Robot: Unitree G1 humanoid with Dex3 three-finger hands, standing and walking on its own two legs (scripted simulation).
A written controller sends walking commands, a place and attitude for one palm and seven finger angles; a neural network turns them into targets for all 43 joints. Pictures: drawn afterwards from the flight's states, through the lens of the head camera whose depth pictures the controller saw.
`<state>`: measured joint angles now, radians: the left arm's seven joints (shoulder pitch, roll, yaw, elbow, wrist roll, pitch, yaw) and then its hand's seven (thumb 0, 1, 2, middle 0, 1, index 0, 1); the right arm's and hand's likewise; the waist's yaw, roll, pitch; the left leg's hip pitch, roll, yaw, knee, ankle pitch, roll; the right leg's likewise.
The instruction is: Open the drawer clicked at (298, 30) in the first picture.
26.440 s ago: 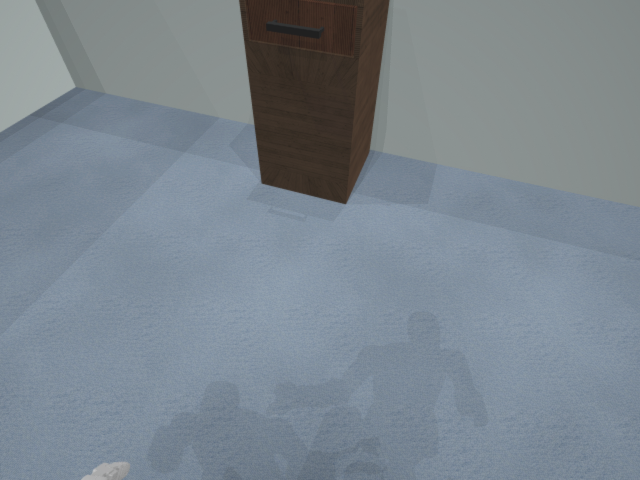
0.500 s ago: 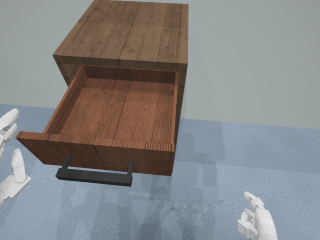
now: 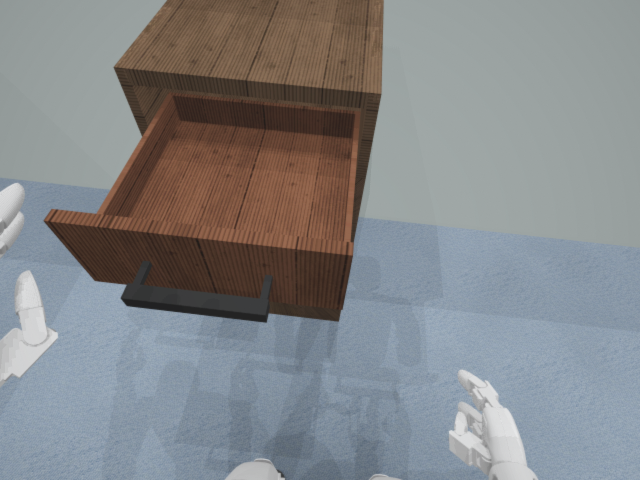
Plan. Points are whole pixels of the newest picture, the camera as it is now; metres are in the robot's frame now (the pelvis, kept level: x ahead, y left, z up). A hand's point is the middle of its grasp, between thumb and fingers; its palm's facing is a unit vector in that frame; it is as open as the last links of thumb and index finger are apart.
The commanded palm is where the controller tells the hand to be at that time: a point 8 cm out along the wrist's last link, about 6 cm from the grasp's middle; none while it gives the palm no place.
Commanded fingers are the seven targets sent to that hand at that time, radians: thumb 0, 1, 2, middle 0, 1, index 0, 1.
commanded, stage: step back with the hand held close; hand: left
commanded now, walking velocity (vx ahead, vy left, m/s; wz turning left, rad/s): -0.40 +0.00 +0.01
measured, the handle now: (201, 289) +0.34 +0.19 +0.00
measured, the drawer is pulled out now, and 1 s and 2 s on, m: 0.29 0.29 0.29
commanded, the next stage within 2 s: stop stepping back and stand still in 0.34 s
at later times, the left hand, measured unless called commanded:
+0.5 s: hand out of the picture +0.10 +0.19 +0.18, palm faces +0.32 -0.81 -0.48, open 7.4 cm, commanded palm +0.02 +0.24 +0.19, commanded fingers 0.00 0.90 0.90 -0.20 -0.30 -0.20 -0.30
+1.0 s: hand out of the picture +0.01 +0.20 +0.18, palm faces +0.42 -0.79 -0.45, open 7.4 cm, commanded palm -0.05 +0.24 +0.19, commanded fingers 0.00 0.90 0.90 -0.20 -0.30 -0.20 -0.30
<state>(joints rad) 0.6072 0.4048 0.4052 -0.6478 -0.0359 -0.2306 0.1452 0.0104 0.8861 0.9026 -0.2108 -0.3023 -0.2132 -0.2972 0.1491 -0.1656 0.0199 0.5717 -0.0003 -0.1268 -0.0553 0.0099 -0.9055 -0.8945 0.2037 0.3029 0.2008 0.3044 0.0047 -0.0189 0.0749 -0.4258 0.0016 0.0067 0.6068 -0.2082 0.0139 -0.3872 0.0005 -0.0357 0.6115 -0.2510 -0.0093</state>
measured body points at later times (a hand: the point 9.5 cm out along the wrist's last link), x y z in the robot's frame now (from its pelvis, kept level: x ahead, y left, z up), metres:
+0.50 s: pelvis -0.11 -0.04 +0.00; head -0.06 -0.04 +0.45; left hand +0.07 +0.23 +0.20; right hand +0.09 -0.25 -0.09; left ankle -0.03 +0.12 -0.72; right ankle -0.10 -0.14 -0.73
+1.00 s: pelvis -0.17 -0.04 +0.01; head -0.17 -0.04 +0.46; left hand -0.02 +0.24 +0.20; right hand -0.01 -0.28 -0.08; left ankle -0.19 +0.08 -0.72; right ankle -0.10 -0.14 -0.73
